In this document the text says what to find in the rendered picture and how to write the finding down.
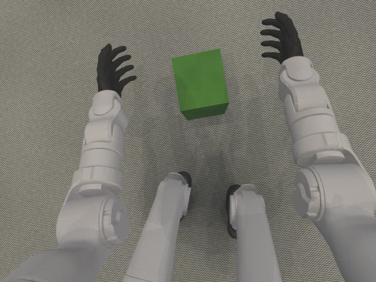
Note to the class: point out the robot right thigh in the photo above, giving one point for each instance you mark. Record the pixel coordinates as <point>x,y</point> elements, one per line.
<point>256,256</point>

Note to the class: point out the carton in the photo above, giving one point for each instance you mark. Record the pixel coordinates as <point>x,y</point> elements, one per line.
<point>201,85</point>

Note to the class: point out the robot right upper arm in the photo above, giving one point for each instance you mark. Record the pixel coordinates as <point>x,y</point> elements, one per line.
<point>340,200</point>

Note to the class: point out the robot right foot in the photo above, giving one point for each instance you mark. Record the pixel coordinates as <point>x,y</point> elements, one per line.
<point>232,232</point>

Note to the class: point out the right robot forearm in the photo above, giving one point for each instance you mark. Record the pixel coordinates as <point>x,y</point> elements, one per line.
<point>316,137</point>

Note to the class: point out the robot left upper arm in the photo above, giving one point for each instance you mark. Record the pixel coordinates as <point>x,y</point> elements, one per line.
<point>88,231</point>

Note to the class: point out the left robot forearm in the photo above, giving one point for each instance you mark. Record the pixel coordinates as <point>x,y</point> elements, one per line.
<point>99,170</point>

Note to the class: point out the right robot hand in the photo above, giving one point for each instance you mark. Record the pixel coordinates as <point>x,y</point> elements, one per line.
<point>289,45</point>

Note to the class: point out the left robot hand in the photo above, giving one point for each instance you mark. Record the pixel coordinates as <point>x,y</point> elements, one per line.
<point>108,77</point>

